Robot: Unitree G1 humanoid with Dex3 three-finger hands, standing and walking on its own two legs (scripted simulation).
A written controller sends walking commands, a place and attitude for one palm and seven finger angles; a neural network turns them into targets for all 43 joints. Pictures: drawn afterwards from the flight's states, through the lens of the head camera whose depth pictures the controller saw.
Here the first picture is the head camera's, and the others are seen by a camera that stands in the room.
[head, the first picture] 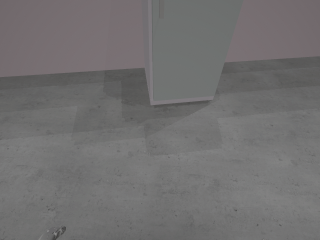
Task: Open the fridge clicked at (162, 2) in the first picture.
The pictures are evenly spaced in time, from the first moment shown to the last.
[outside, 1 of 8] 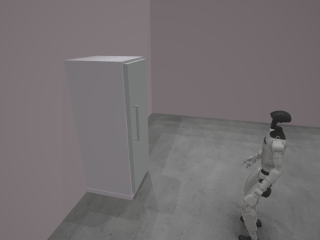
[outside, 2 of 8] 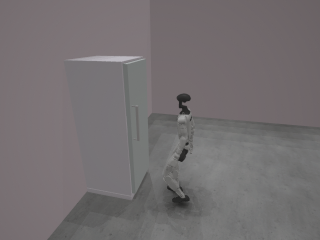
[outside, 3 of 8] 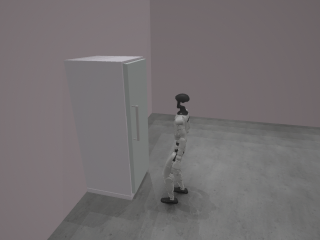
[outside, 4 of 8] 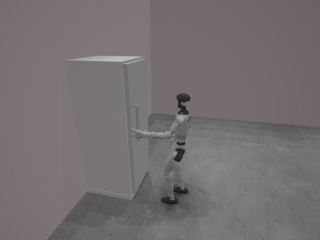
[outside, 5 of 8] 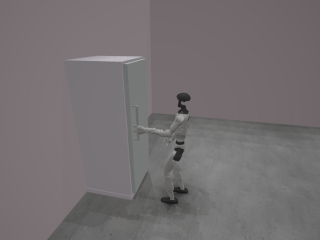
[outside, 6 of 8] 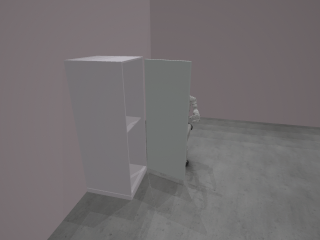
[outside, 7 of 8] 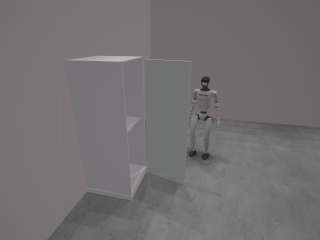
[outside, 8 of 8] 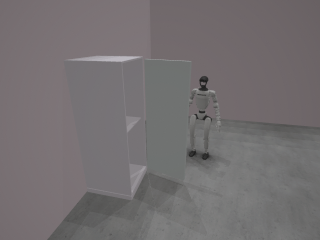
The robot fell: no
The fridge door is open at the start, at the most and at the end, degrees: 0 79 75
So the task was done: yes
